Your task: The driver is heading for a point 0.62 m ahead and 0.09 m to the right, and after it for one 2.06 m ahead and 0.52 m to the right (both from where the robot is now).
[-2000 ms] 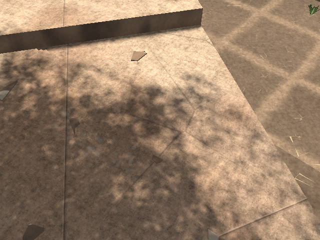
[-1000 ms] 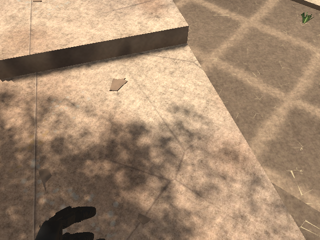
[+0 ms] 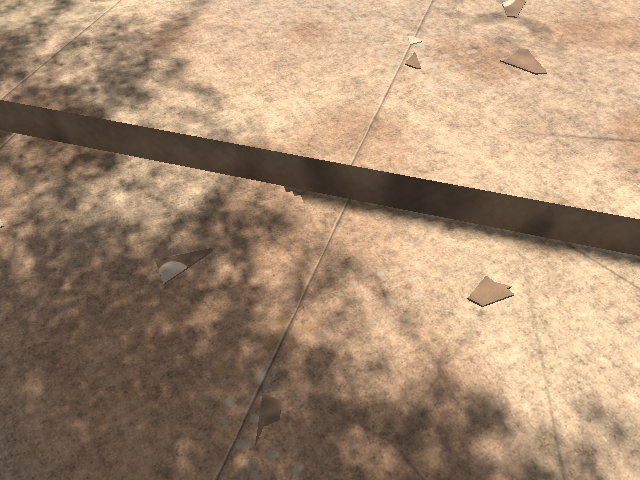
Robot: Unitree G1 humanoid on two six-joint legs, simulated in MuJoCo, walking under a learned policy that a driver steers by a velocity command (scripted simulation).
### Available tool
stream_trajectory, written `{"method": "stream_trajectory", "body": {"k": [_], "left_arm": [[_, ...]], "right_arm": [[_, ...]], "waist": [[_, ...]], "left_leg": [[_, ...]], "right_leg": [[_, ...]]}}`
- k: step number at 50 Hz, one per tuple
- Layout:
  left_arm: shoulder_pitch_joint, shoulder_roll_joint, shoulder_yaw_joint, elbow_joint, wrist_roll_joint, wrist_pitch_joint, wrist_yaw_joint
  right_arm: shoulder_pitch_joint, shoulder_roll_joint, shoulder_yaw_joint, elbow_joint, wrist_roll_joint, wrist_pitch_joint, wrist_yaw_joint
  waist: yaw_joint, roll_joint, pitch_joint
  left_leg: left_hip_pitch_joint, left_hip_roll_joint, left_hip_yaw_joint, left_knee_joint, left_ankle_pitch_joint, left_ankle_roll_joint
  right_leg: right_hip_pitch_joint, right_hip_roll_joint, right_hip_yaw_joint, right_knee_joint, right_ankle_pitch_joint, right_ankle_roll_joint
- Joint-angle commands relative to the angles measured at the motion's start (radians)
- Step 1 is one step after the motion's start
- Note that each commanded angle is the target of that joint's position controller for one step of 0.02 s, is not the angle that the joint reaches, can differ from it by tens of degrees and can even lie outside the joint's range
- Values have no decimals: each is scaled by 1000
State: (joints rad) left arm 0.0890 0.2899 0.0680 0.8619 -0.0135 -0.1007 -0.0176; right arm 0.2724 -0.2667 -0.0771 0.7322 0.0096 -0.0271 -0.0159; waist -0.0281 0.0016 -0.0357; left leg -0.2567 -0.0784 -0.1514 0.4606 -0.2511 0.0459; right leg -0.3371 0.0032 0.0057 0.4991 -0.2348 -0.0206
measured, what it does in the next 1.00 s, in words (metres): walks ahead: right foot, then left foot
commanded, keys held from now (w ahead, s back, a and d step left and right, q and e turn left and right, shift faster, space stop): w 0.46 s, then w+e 0.54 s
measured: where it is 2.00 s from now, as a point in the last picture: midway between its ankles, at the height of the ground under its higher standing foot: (379, 292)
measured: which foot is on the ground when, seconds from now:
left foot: down 0.00-0.02, up 0.04-0.46, down 0.48-1.00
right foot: up 0.00-0.00, down 0.02-0.50, up 0.52-1.00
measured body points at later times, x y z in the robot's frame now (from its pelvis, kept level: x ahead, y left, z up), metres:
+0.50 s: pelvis +0.23 +0.03 -0.02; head +0.27 +0.03 +0.43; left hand +0.15 +0.30 -0.15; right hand +0.50 -0.18 -0.08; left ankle +0.34 +0.14 -0.74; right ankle +0.03 -0.12 -0.73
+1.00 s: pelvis +0.50 +0.00 -0.02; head +0.53 -0.01 +0.43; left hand +0.75 +0.19 -0.11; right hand +0.46 -0.28 -0.15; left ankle +0.34 +0.14 -0.74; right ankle +0.62 -0.12 -0.73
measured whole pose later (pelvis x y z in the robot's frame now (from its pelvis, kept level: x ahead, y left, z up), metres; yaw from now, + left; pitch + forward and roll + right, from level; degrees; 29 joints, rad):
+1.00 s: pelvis +0.50 +0.00 -0.02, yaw -12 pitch +2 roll +2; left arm 0.08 0.25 0.05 0.70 -0.02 -0.04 -0.06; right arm 0.32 -0.28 -0.08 0.87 0.01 -0.06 -0.01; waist -0.06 -0.02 0.03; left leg 0.11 0.02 0.27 0.32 -0.44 -0.04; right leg -0.58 -0.05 -0.05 0.63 -0.11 -0.09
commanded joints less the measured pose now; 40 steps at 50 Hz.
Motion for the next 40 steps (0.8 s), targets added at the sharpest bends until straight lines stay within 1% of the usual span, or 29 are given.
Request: {"method": "stream_trajectory", "body": {"k": [1, 2, 3, 4, 5, 6, 8, 11, 12, 14, 16, 18, 20, 21, 22, 23, 24, 25, 26, 27, 28, 29, 30, 31, 32, 34, 36, 38, 40], "left_arm": [[157, 119, 30, -3, 10, -28, 6], [244, 203, 47, 17, 23, -23, 12], [291, 232, 61, 32, 26, -22, 3], [257, 170, 44, 13, 12, -26, 2], [221, 131, 32, -2, 6, -24, 3], [192, 120, 26, -14, 7, -21, 3], [178, 100, 15, -19, 13, -16, 4], [225, 106, 13, 0, 8, -10, 11], [241, 108, 12, 6, 5, -7, 13], [280, 119, 11, 15, 0, -1, 16], [314, 134, 12, 22, -4, 5, 17], [343, 140, 11, 32, -9, 13, 16], [350, 151, 15, 39, -13, 22, 18], [343, 163, 19, 39, -13, 27, 20], [333, 178, 24, 37, -15, 31, 22], [323, 173, 21, 35, -14, 35, 24], [311, 147, 10, 18, -3, 32, 25], [390, 29, -26, -21, 9, 15, 20], [406, 50, -26, -2, -9, -8, 14], [316, 138, 4, -28, -40, -12, 11], [248, 136, 4, -46, -42, -12, 13], [220, 118, 5, -49, -27, -4, 17], [234, 107, 12, -43, -18, 12, 21], [265, 80, 9, -33, -19, 29, 21], [278, 54, 6, -29, -20, 42, 21], [251, 45, 9, -46, -18, 58, 24], [198, 47, 12, -69, -13, 59, 25], [149, 42, 10, -87, -8, 51, 13], [74, 30, 1, -111, -5, 46, -2]], "right_arm": [[-65, -59, -4, -76, -2, -14, 1], [-56, 1, 11, -101, 9, -29, 3], [-105, -77, -4, -138, 26, -47, 0], [-103, -134, -18, -127, 29, -57, 3], [-85, -133, -19, -109, 19, -60, 10], [-83, -122, -18, -102, 5, -62, 14], [-115, -96, -13, -110, -4, -63, 19], [-170, -49, 2, -130, -4, -62, 20], [-197, -33, 9, -139, -3, -63, 22], [-256, -12, 19, -158, 4, -65, 30], [-305, -11, 22, -172, 12, -66, 43], [-343, -21, 21, -188, 18, -68, 54], [-354, -42, 17, -199, 20, -72, 65], [-330, -61, 10, -196, 19, -73, 66], [-270, -87, -3, -182, 14, -73, 64], [-131, -125, -24, -141, 11, -71, 56], [47, -174, -44, -100, 2, -67, 42], [171, -280, -67, -80, -28, -60, 32], [189, -219, -48, -71, -20, -57, 34], [124, -160, -27, -66, -14, -56, 34], [57, -127, -16, -66, -8, -58, 33], [-5, -100, -7, -60, -11, -62, 38], [-48, -75, -1, -58, -16, -72, 42], [-76, -69, -3, -50, -19, -81, 44], [-85, -68, -6, -39, -19, -91, 45], [-89, -80, -12, -15, -24, -103, 41], [-71, -91, -17, 9, -29, -105, 31], [-63, -103, -19, 23, -28, -102, 22], [-49, -123, -23, 33, -23, -99, 15]], "waist": [[107, 51, -32], [97, -160, -30], [121, -249, 51], [106, -164, 101], [81, -142, 103], [66, -130, 92], [63, -112, 95], [82, -103, 80], [91, -101, 79], [116, -106, 82], [134, -107, 97], [140, -110, 116], [120, -119, 124], [95, -127, 108], [51, -136, 63], [-28, -123, -25], [-109, -96, -146], [-97, 152, -328], [-100, 254, -439], [-94, 178, -246], [-66, 127, -126], [-28, 77, -53], [9, 99, -13], [36, 111, 2], [50, 105, 14], [62, 82, 51], [54, 63, 73], [43, 52, 82], [15, 38, 101]], "left_leg": [[-204, 132, -178, 50, -278, 86], [-415, 4, 5, 324, -267, 27], [-631, 14, 21, 508, -356, 16], [-693, 69, -23, 609, -280, 20], [-701, 96, -3, 642, -184, 19], [-687, 124, 27, 636, -109, 14], [-615, 163, 63, 580, 11, -7], [-547, 165, 124, 457, 138, -39], [-515, 159, 139, 390, 176, -44], [-448, 143, 162, 258, 246, -46], [-398, 126, 178, 170, 277, -47], [-382, 117, 179, 120, 261, -33], [-360, 108, 176, 76, 210, -4], [-308, 94, 181, 57, 180, 14], [-204, 68, 200, 42, 159, 37], [-7, 42, 221, 14, 186, 70], [307, 135, 129, 57, 212, 117], [712, 430, -298, 44, 90, 244], [715, 523, -588, -114, -12, 297], [577, 477, -426, -133, -34, 240], [420, 430, -268, -158, 18, 201], [282, 383, -173, -200, 60, 177], [184, 346, -94, -242, 100, 160], [119, 331, -43, -282, 111, 157], [78, 330, -5, -309, 147, 163], [50, 327, 74, -342, 218, 163], [75, 323, 138, -349, 272, 159], [96, 306, 206, -351, 300, 142], [112, 302, 259, -359, 304, 127]], "right_leg": [[293, -128, 114, -102, -65, -64], [429, -292, 401, -222, -274, -153], [427, -425, 680, -312, -464, -262], [408, -409, 650, -309, -497, -262], [402, -355, 559, -304, -434, -225], [382, -320, 483, -315, -352, -200], [310, -264, 349, -348, -142, -176], [283, -210, 194, -356, 147, -170], [275, -194, 153, -352, 213, -162], [263, -180, 103, -346, 261, -151], [265, -193, 91, -342, 251, -152], [301, -226, 104, -329, 262, -154], [356, -260, 111, -298, 338, -144], [378, -267, 105, -260, 451, -135], [389, -260, 83, -180, 636, -123], [361, -224, 42, -24, 787, -102], [174, -186, 28, 208, 668, -70], [-224, -36, -23, 624, 162, -3], [-335, 17, 128, 793, -328, -6], [-425, -39, 136, 853, -280, -12], [-422, -87, 101, 816, -193, -17], [-386, -118, 89, 757, -129, -13], [-331, -145, 95, 713, -78, -11], [-281, -153, 96, 702, -45, -6], [-263, -154, 94, 695, -27, 1], [-302, -153, 111, 660, 35, 13], [-363, -147, 131, 579, 133, 21], [-364, -135, 117, 451, 253, 20], [-341, -125, 66, 325, 334, 14]]}}
Velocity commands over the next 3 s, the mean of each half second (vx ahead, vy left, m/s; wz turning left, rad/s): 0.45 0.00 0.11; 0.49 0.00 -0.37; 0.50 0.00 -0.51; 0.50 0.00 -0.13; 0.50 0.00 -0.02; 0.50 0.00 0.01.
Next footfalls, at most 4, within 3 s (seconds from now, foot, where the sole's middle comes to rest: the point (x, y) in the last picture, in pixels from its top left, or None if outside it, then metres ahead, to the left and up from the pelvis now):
0.02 right None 0.07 -0.12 -0.78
0.48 left None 0.38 0.14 -0.78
1.02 right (382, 414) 0.66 -0.13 -0.78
1.52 left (333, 302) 0.96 -0.03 -0.78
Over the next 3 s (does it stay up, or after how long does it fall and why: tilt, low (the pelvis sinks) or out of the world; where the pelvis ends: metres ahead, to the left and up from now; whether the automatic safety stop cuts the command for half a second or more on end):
stays up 1.52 -0.41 0.12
